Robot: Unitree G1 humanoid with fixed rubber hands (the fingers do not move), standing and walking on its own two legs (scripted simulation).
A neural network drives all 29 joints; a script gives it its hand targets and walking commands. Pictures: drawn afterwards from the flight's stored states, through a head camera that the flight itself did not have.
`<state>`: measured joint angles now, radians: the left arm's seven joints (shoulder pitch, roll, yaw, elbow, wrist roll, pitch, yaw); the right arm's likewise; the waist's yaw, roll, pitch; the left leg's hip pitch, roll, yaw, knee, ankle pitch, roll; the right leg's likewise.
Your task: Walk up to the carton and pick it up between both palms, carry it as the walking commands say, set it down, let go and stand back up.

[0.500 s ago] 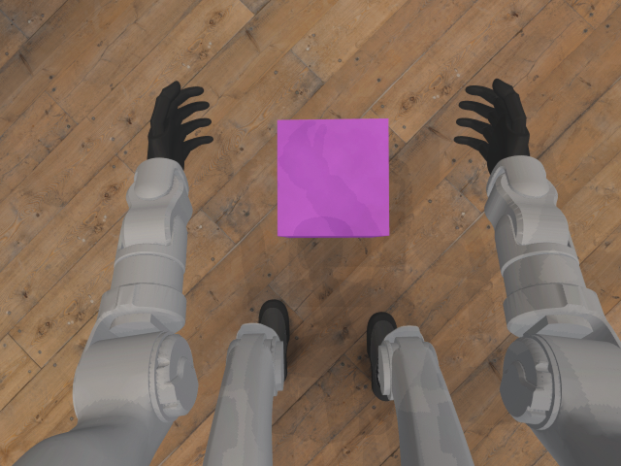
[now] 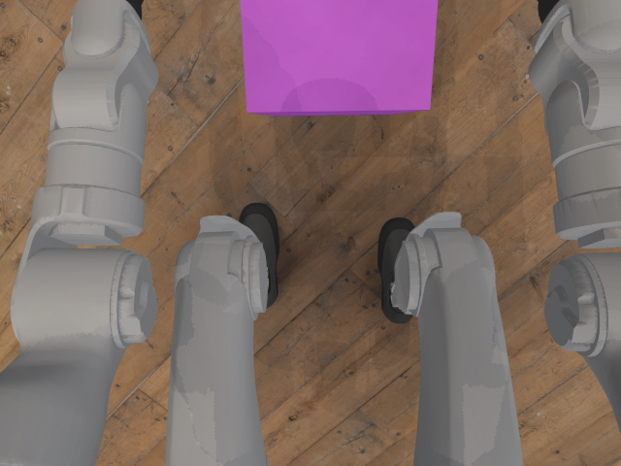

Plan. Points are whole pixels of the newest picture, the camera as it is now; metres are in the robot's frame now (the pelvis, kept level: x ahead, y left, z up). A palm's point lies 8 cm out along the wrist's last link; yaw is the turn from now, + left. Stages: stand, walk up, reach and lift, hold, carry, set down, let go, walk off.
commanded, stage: reach and lift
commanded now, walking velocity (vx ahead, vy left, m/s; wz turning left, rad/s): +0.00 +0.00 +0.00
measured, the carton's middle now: (334, 31) +0.54 +0.00 -0.36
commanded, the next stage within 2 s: none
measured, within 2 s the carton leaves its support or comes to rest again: neither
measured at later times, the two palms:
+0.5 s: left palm (163, 33) +0.53 +0.20 -0.29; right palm (483, 34) +0.52 -0.17 -0.30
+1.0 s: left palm (173, 24) +0.54 +0.19 -0.29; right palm (484, 31) +0.52 -0.17 -0.30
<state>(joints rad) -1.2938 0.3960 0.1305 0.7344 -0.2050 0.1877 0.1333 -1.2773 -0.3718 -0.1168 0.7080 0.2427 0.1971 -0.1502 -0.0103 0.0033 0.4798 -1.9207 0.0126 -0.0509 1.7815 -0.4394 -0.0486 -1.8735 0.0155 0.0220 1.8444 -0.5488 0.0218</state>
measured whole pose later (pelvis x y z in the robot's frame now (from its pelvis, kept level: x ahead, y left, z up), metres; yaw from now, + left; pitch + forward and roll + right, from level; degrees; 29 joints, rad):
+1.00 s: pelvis +0.00 +0.00 -0.11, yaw +0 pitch +31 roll +1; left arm -1.46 0.43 -0.02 1.14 -0.35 0.03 0.11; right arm -1.41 -0.36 0.04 1.07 0.32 0.04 -0.14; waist -0.01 0.00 0.50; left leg -2.20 0.00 -0.06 2.13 -0.48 -0.07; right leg -2.16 0.04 0.03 2.21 -0.60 0.03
